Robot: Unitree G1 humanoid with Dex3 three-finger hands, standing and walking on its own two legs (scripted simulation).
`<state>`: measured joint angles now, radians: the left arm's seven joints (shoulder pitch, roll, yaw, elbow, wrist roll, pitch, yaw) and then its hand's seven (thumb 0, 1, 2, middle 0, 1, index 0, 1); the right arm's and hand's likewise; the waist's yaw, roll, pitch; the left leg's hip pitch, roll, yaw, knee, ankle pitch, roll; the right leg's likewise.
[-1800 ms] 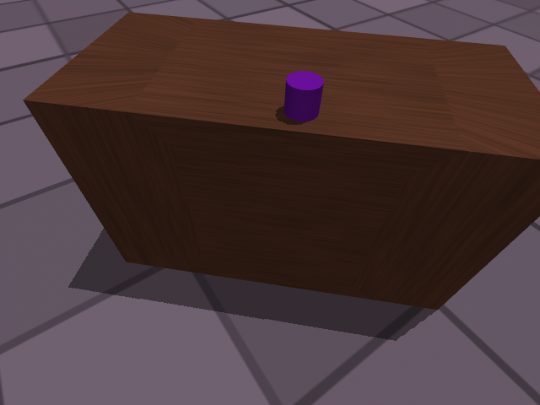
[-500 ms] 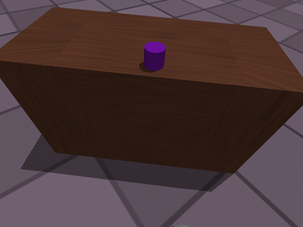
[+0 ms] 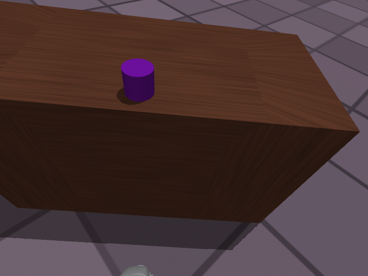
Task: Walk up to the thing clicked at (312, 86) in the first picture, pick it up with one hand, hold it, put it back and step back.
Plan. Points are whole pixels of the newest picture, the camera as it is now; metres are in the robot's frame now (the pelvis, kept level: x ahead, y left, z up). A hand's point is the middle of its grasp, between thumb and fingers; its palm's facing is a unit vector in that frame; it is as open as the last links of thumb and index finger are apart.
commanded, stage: walk up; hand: left
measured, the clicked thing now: (138, 80) +0.58 +0.16 +0.09
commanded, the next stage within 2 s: none
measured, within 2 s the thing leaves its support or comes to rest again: neither
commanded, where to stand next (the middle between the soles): +0.19 -0.05 m, yaw +1 degrees
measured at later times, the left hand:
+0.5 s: hand (126, 227) +0.24 +0.15 -0.12, palm faces -0.08 -0.91 -0.40, open 7.4 cm
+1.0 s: hand (90, 250) +0.19 +0.23 -0.15, palm faces +0.03 -0.91 -0.42, open 7.4 cm
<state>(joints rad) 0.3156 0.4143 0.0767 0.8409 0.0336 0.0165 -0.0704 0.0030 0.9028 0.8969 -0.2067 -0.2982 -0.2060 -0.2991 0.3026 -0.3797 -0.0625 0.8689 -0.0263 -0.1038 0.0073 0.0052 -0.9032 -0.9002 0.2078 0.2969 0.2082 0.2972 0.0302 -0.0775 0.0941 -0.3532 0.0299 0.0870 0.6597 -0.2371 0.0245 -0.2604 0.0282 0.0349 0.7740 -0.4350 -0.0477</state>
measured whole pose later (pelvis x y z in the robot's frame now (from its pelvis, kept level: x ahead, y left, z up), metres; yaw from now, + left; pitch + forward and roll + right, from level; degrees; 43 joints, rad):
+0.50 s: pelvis +0.13 -0.10 +0.00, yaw -2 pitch -2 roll +1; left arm 0.18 0.35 0.04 0.85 0.02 -0.03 -0.03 0.00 0.91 0.90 -0.20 -0.30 -0.20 -0.30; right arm 0.28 -0.44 -0.04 0.87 0.01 -0.01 -0.02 0.01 -0.91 -0.90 0.20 0.30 0.20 0.30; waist -0.01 0.05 0.14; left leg -0.40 0.06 -0.02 1.06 -0.55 0.02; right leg -0.41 -0.04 -0.01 0.70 -0.26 -0.01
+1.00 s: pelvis +0.12 -0.06 +0.00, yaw +2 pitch -1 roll -1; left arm 0.18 0.44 0.05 0.95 0.00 0.00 0.03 0.00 0.91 0.90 -0.20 -0.30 -0.20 -0.30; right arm 0.20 -0.39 -0.05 0.88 -0.02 0.01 0.01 0.01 -0.90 -0.90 0.21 0.30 0.21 0.30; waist -0.01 -0.02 0.10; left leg -0.38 0.01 0.03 0.75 -0.35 0.03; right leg -0.43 -0.02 0.00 0.95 -0.51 -0.02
